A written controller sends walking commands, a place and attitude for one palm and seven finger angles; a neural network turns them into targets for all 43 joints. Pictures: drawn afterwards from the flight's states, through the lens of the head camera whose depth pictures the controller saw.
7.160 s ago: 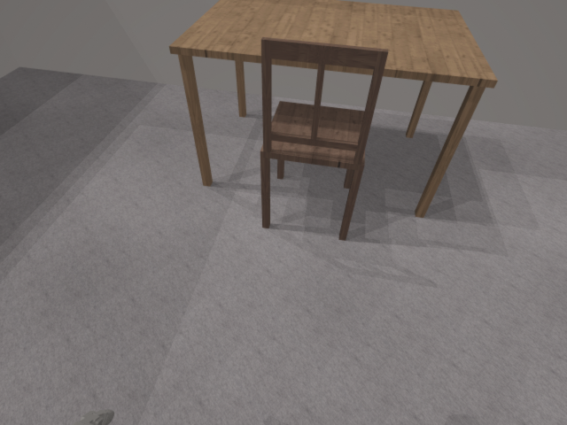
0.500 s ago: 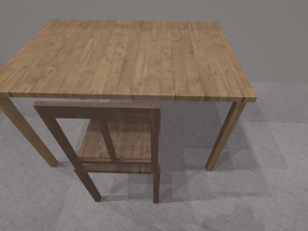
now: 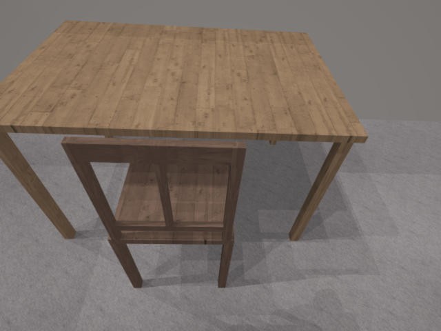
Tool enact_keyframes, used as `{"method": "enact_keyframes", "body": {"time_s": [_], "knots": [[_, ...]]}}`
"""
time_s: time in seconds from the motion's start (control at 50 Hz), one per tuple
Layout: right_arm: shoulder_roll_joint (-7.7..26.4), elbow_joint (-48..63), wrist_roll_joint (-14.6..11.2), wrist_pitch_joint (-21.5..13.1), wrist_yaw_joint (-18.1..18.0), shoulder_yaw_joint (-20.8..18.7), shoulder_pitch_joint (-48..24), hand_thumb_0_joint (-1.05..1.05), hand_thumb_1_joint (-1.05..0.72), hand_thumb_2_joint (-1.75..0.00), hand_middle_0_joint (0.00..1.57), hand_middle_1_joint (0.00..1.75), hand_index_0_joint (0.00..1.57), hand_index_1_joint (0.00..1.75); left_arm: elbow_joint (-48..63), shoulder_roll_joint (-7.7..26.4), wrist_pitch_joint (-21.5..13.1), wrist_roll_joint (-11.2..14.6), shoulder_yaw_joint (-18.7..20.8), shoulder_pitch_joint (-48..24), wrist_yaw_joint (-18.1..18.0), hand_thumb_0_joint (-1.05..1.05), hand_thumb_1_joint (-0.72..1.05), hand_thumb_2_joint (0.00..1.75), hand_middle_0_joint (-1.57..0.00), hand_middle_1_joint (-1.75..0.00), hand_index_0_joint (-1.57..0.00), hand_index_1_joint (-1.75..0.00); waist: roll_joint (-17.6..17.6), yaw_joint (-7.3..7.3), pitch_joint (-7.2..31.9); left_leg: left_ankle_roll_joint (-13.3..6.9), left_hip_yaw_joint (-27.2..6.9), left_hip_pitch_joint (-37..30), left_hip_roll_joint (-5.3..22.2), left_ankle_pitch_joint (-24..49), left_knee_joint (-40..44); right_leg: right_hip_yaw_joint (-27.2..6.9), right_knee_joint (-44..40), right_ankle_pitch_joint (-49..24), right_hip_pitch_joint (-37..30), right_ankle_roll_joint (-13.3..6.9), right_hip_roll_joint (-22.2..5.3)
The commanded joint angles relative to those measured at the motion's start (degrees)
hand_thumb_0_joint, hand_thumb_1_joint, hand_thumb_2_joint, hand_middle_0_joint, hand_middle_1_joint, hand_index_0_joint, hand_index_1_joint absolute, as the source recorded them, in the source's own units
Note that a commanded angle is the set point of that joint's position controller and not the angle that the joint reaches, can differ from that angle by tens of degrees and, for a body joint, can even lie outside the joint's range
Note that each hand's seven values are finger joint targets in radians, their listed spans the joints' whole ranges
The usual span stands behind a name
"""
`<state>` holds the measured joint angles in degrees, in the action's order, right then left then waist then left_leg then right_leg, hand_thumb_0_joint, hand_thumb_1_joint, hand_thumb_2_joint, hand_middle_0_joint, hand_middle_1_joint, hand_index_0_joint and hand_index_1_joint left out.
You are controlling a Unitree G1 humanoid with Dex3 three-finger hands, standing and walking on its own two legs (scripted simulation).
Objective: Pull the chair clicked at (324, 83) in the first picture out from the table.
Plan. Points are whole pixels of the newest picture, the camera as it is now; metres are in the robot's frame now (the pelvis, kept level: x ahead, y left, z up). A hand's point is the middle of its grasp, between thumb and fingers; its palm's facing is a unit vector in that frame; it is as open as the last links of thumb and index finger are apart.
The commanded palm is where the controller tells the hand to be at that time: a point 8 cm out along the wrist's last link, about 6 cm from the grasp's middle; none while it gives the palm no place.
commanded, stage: look again from close up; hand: left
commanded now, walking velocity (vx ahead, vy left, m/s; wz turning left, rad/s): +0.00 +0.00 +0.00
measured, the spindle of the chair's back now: (165, 196) +0.45 +0.17 -0.10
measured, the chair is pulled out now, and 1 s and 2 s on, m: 0.00 0.00 0.00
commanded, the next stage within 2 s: raise the hand toward the chair's back in 0.70 s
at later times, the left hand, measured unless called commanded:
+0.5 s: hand out of the picture -0.04 +0.20 -0.17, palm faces +0.00 -0.98 -0.19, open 7.4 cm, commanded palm none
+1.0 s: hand (106, 296) +0.18 +0.20 -0.01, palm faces +0.23 -0.96 -0.15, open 7.6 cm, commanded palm +0.09 +0.24 -0.06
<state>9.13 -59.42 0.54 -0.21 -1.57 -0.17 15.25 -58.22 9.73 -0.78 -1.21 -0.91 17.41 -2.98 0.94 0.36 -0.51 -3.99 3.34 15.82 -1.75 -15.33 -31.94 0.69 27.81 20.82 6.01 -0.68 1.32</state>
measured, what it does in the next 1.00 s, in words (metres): stands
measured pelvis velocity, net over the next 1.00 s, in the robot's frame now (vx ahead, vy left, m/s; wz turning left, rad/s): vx -0.03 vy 0.01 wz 0.05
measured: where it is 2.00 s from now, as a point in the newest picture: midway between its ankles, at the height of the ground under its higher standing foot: outside the picture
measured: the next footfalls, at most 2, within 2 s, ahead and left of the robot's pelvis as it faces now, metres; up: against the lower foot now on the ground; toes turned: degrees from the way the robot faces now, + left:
none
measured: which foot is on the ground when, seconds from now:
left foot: down 0.00-1.00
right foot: down 0.00-1.00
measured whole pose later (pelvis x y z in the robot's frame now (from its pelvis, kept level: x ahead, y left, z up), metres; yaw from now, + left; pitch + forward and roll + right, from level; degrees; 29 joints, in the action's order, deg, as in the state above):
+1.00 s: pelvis -0.03 +0.01 -0.01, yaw +3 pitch +2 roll +2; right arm 13.2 -44.3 -2.0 -15.3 -2.0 1.3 18.7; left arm -5.4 12.8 -7.5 8.7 1.7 22.0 -6.8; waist 0.5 2.8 2.8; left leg -4.3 3.3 23.2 -7.0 -12.5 -33.6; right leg 2.3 39.5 20.8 22.1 -1.8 -1.2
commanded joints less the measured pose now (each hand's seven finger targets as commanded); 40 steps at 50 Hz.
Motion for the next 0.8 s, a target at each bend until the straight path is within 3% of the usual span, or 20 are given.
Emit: {"method": "enact_keyframes", "body": {"time_s": [0.0,0.16,0.32,0.56,0.62,0.76,0.78], "knots": [[7.4,3.2,0.3,-1.0,0.1,-0.9,1.6,0.0,-0.9,-0.9,0.2,0.3,0.2,0.3,1.6,4.7,0.3,0.1,1.1,5.3,0.0,0.0,0.9,0.9,-0.2,-0.3,-0.2,-0.3,-2.7,-0.69,-4.4,-0.2,-12.8,-0.8,8.1,1.2,12.3,-3.5,-4.0,-3.8,6.6,-1.9,-4.4],[8.3,2.7,0.0,-1.2,0.3,-1.0,1.5,0.0,-0.9,-0.9,0.2,0.3,0.2,0.3,1.4,5.4,0.4,0.0,0.9,6.2,0.2,0.0,0.9,0.9,-0.2,-0.3,-0.2,-0.3,-2.0,-1.0,-1.5,-0.2,-13.9,-4.2,8.7,0.3,15.5,-2.5,-3.9,-3.9,6.5,-1.0,-4.9],[8.1,0.7,-0.4,-1.2,0.3,-0.7,1.8,0.0,-0.9,-0.9,0.2,0.3,0.2,0.3,-0.5,5.4,0.3,0.0,0.7,7.6,0.2,0.0,0.9,0.9,-0.2,-0.3,-0.2,-0.3,-1.7,-0.92,-3.5,0.2,-13.1,-5.1,8.4,0.8,16.9,-2.4,-5.5,-4.7,7.5,-0.5,-5.6],[7.3,-1.9,-0.6,-1.5,0.2,-0.3,2.1,0.0,-0.9,-0.9,0.2,0.3,0.2,0.3,-3.2,4.7,-0.1,0.1,0.3,9.6,-0.1,0.0,0.9,0.9,-0.2,-0.3,-0.2,-0.3,-0.7,-0.55,-2.5,0.5,-11.3,-8.4,7.6,7.4,15.3,-2.9,-7.1,-7.6,7.1,-0.1,-6.7],[7.2,-2.2,-0.7,-1.4,0.2,-0.3,1.9,0.0,-0.9,-0.9,0.2,0.3,0.2,0.3,-3.5,4.6,0.0,0.1,0.3,9.6,0.0,0.0,0.9,0.9,-0.2,-0.3,-0.2,-0.3,-0.3,-0.71,-4.3,0.4,-11.1,-7.2,7.6,6.2,15.8,-2.8,-7.6,-7.2,7.3,0.0,-6.7],[7.0,-2.8,-0.6,-1.4,0.2,-0.2,2.1,0.0,-0.9,-0.9,0.2,0.3,0.2,0.3,-4.0,4.3,0.0,0.1,0.3,10.0,-0.1,0.0,0.9,0.9,-0.2,-0.3,-0.2,-0.3,-1.1,-0.69,-4.0,0.7,-11.0,-7.4,7.3,5.5,16.0,-2.9,-7.7,-7.2,7.2,0.0,-6.9],[8.9,1.7,-0.2,-1.4,0.4,0.2,1.5,0.0,-0.9,-0.9,0.2,0.3,0.2,0.3,-4.0,4.7,-1.3,-1.1,-0.1,6.8,-1.8,0.0,0.9,0.9,-0.2,-0.3,-0.2,-0.3,-3.6,0.93,-6.7,3.3,-10.8,-3.5,8.1,24.6,8.2,-2.2,-4.4,-9.2,8.9,-0.1,-6.2]]}}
